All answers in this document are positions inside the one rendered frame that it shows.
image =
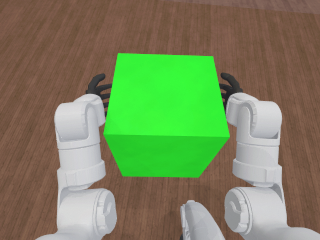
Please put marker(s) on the right robot forearm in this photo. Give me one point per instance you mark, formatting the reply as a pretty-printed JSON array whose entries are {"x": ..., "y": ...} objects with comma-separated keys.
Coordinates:
[{"x": 258, "y": 138}]

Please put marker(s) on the left robot upper arm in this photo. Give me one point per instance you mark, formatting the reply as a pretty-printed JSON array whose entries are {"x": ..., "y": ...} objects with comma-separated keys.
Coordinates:
[{"x": 87, "y": 214}]

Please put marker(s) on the robot left hand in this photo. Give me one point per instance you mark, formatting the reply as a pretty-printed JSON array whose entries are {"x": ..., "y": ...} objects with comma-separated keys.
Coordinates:
[{"x": 92, "y": 89}]

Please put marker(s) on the carton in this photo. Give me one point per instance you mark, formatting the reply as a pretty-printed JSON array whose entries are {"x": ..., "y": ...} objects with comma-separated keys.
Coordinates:
[{"x": 165, "y": 116}]

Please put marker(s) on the left robot forearm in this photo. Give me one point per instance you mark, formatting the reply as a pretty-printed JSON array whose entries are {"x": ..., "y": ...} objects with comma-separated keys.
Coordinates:
[{"x": 77, "y": 134}]

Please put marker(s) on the right robot shin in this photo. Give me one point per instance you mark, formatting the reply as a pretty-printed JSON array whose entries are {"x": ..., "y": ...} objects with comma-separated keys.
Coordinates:
[{"x": 186, "y": 233}]

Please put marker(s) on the right robot thigh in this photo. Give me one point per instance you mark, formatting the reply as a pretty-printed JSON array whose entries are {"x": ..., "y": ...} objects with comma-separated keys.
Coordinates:
[{"x": 201, "y": 224}]

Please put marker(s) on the right robot upper arm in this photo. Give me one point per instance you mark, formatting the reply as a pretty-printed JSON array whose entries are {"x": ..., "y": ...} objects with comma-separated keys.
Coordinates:
[{"x": 258, "y": 213}]

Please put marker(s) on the robot right hand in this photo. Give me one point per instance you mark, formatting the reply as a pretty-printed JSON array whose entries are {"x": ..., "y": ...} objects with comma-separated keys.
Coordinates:
[{"x": 230, "y": 90}]

